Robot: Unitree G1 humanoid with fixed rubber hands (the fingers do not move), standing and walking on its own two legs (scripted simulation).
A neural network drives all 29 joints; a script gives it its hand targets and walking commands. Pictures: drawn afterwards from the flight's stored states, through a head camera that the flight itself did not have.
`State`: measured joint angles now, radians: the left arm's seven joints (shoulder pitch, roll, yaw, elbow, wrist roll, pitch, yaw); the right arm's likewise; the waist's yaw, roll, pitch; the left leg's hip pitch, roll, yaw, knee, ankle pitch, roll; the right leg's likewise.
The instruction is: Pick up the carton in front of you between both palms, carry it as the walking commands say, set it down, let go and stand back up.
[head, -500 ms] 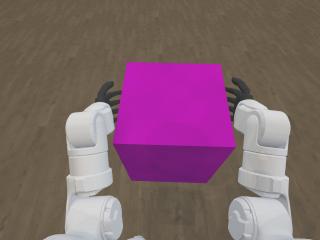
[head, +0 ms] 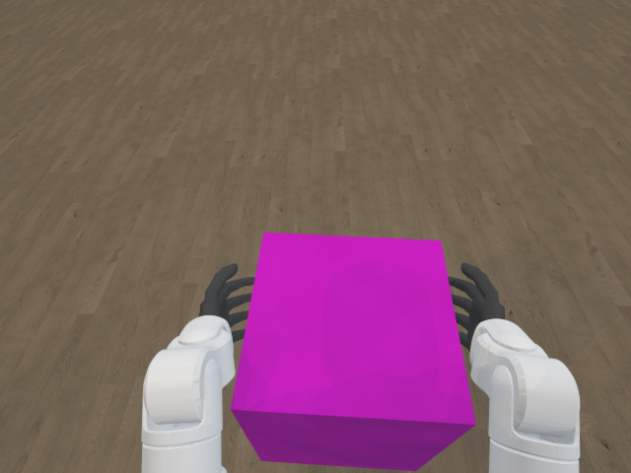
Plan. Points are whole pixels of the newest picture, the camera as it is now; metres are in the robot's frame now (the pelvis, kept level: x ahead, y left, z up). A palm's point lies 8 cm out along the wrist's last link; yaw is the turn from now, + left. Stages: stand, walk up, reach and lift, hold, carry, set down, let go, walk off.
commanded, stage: carry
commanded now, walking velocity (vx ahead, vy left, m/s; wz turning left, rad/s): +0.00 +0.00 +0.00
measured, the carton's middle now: (344, 359) +0.26 +0.00 +0.01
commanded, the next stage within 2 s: hold in 1.38 s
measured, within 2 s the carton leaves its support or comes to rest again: neither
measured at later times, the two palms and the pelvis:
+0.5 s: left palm (217, 273) +0.34 +0.16 +0.09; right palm (458, 273) +0.33 -0.14 +0.09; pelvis +0.09 +0.02 +0.00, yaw -1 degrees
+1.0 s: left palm (225, 290) +0.34 +0.16 +0.04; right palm (447, 290) +0.34 -0.14 +0.04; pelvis +0.06 +0.02 +0.00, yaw -1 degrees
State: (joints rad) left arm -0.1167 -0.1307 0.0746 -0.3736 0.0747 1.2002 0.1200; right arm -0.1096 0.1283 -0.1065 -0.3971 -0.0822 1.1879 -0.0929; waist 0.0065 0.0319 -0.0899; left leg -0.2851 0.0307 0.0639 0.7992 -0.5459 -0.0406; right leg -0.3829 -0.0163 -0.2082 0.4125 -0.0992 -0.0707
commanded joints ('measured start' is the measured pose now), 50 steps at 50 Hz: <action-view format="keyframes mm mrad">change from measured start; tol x4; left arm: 1 -383 -952 -668 -138 -340 -12 -199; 12 -347 -751 -658 -128 -314 42 -173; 22 -382 -804 -644 -56 -291 18 -187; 35 -432 -785 -588 114 -209 -167 -243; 50 -564 -832 -388 494 -64 -482 -306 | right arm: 1 -394 955 752 -102 351 11 172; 7 -340 878 729 -114 323 16 160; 13 -286 771 665 -28 298 53 137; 22 -356 821 688 1 311 29 163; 35 -394 803 618 178 209 -155 213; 50 -521 848 414 564 60 -464 280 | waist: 1 0 -151 -348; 4 -8 -137 -351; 6 -6 -116 -309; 8 -1 0 -211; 10 -6 3 -187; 24 -5 -20 -243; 50 -4 -30 -215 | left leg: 1 -42 14 -4 -203 47 2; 5 140 48 48 -421 401 -3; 6 156 88 21 -433 431 -3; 8 84 163 -28 -395 509 17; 13 84 153 -20 -323 762 31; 15 90 148 -16 -306 794 31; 50 50 125 -31 -377 414 70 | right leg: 1 386 -272 246 -120 411 -62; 6 181 -184 131 -77 -17 17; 7 159 -160 121 -46 -44 46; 11 194 -161 139 53 222 59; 14 197 -151 130 104 310 60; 24 202 -150 138 120 280 53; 50 180 -148 156 23 18 42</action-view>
